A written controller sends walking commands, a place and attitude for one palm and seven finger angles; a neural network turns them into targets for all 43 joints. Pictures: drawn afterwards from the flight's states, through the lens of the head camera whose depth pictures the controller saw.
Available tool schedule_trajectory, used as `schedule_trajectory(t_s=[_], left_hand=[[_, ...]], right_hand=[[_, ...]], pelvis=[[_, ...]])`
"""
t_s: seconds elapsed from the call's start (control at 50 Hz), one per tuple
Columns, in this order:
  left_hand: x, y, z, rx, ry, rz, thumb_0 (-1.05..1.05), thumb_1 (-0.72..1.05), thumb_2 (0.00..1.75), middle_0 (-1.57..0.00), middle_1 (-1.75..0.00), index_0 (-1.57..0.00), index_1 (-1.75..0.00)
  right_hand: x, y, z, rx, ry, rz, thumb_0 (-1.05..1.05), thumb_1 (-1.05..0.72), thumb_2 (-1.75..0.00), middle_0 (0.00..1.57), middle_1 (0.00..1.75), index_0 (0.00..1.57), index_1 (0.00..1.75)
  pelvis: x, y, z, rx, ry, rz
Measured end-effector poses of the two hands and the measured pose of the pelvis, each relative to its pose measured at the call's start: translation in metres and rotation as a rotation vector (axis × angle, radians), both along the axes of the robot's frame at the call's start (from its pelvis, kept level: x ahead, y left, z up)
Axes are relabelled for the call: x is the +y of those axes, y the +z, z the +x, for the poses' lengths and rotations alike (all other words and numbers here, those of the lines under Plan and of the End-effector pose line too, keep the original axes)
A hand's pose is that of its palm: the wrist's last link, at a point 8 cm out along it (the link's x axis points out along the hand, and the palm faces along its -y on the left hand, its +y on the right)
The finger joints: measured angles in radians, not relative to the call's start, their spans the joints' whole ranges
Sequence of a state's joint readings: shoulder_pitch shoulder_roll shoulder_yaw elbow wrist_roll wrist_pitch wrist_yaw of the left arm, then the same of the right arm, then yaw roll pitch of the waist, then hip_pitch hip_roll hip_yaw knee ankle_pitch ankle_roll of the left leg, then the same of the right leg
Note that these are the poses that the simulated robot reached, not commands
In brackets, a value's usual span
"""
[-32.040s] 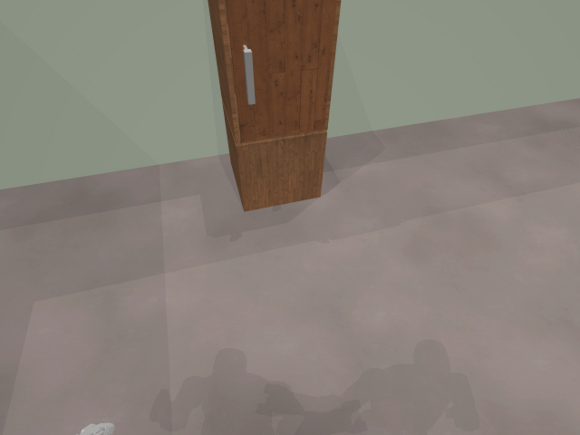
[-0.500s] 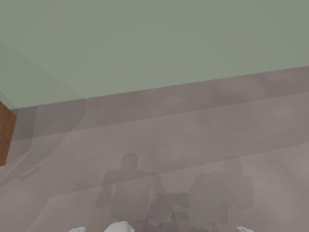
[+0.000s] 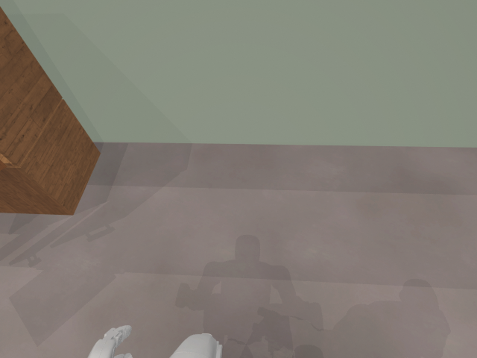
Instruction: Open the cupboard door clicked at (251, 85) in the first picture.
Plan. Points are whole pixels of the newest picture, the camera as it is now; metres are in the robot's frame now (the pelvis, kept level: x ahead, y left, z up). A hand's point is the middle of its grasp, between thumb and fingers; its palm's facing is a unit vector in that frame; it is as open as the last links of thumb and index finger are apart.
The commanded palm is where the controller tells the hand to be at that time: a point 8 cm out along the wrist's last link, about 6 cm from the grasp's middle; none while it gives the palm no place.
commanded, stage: turn to face it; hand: left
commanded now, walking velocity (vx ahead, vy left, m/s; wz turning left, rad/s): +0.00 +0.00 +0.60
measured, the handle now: out of the picture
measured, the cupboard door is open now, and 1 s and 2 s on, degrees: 50 50 50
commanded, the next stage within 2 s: take the last steps up to it in 1.26 s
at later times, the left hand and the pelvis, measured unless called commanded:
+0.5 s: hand out of the picture +0.03 +0.25 -0.16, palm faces +0.33 -0.91 -0.26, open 7.4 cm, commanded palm none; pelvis +0.02 +0.01 +0.01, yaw +18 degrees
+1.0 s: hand out of the picture -0.01 +0.16 -0.16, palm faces +0.58 -0.78 -0.24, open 7.4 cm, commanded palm none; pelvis +0.06 -0.04 +0.01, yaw +37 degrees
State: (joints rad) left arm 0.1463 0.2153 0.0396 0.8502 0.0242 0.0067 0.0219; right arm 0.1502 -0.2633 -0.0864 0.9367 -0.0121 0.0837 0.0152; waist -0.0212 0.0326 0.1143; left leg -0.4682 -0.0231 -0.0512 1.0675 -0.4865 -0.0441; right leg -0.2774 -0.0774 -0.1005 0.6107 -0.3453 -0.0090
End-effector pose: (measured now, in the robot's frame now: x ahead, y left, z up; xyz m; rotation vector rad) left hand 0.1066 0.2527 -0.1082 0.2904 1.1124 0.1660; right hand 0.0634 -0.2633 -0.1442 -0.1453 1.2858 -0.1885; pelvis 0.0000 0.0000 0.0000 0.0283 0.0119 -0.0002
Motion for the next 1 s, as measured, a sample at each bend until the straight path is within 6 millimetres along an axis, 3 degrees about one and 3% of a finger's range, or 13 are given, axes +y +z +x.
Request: schedule_trajectory(t_s=[0.1,0.18,0.28,0.34,0.42,0.54,0.64,0.72,0.86,0.94,1.0], left_hand=[[-0.015,-0.003,-0.029,0.049,0.076,-0.043,0.01,0.9,0.89,-0.2,-0.3,-0.2,-0.3],[-0.016,-0.014,-0.055,0.079,0.154,-0.083,0.01,0.9,0.89,-0.2,-0.3,-0.2,-0.3],[0.001,-0.039,-0.094,0.129,0.266,-0.12,0.01,0.9,0.89,-0.2,-0.3,-0.2,-0.3],[0.016,-0.049,-0.111,0.176,0.321,-0.114,0.01,0.9,0.89,-0.2,-0.3,-0.2,-0.3],[0.03,-0.038,-0.112,0.17,0.372,-0.094,0.01,0.91,0.89,-0.2,-0.3,-0.2,-0.3],[0.035,-0.016,-0.092,0.08,0.403,-0.057,0.01,0.91,0.89,-0.2,-0.3,-0.2,-0.3],[0.022,-0.005,-0.068,0.005,0.418,-0.029,0.01,0.91,0.89,-0.2,-0.3,-0.2,-0.3],[0.002,-0.003,-0.062,-0.049,0.435,0.007,0.01,0.91,0.89,-0.2,-0.3,-0.2,-0.3],[-0.042,-0.001,-0.092,0.016,0.537,-0.046,0.01,0.9,0.89,-0.2,-0.3,-0.2,-0.3],[-0.058,-0.009,-0.119,0.048,0.621,-0.089,0.01,0.9,0.89,-0.2,-0.3,-0.2,-0.3],[-0.063,-0.019,-0.146,0.08,0.689,-0.112,0.01,0.91,0.89,-0.2,-0.3,-0.2,-0.3]], right_hand=[[-0.004,0.013,0.028,-0.01,0.071,-0.002,0.0,-0.91,-0.9,0.19,0.3,0.2,0.3],[0.006,0.02,0.059,-0.022,0.16,-0.015,0.0,-0.91,-0.9,0.19,0.3,0.2,0.3],[0.034,0.022,0.106,-0.093,0.284,-0.048,0.0,-0.91,-0.9,0.19,0.3,0.2,0.3],[0.049,0.024,0.123,-0.138,0.339,-0.064,0.0,-0.91,-0.9,0.19,0.3,0.2,0.3],[0.059,0.031,0.126,-0.127,0.382,-0.072,0.0,-0.91,-0.9,0.2,0.3,0.2,0.3],[0.059,0.029,0.122,-0.069,0.42,-0.044,0.0,-0.91,-0.9,0.2,0.3,0.2,0.3],[0.043,0.016,0.122,-0.017,0.434,-0.015,0.0,-0.91,-0.9,0.2,0.3,0.21,0.3],[0.025,-0.002,0.136,0.005,0.449,0.004,0.0,-0.91,-0.9,0.2,0.3,0.21,0.3],[0.022,0.009,0.175,0.007,0.528,-0.001,0.0,-0.91,-0.9,0.2,0.3,0.2,0.3],[0.04,0.017,0.199,-0.007,0.613,-0.013,0.0,-0.91,-0.9,0.19,0.3,0.2,0.3],[0.065,0.02,0.219,-0.036,0.687,-0.023,0.0,-0.91,-0.9,0.19,0.3,0.2,0.3]], pelvis=[[-0.007,0.008,0.005,-0.004,0.074,0.014],[-0.006,0.008,0.008,-0.002,0.134,0.011],[0.008,-0.006,0.013,0.002,0.203,-0.015],[0.013,-0.011,0.013,0.005,0.235,-0.017],[0.014,-0.002,0.016,0.013,0.276,-0.031],[0.005,0.008,0.023,0.016,0.333,-0.043],[-0.014,0.006,0.033,0.014,0.393,-0.039],[-0.033,-0.005,0.042,0.012,0.447,-0.016],[-0.042,0.007,0.053,-0.004,0.549,0.014],[-0.041,0.009,0.056,-0.003,0.609,0.02],[-0.036,0.005,0.056,-0.004,0.647,0.012]])
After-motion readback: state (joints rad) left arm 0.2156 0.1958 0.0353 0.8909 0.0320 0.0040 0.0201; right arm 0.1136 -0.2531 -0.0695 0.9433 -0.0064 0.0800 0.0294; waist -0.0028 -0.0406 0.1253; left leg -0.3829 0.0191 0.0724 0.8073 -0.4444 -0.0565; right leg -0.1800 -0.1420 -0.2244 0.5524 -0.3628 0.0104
